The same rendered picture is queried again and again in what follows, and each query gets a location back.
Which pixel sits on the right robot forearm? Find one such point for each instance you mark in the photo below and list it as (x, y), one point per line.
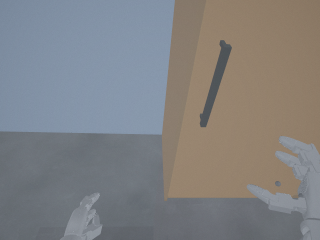
(310, 229)

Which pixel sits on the handle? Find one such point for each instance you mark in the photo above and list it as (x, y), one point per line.
(216, 80)

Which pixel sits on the wardrobe door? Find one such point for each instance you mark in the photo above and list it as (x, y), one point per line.
(270, 88)

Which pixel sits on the right robot hand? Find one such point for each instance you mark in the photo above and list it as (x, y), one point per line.
(305, 168)

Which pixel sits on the left robot hand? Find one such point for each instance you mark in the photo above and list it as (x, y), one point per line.
(81, 216)

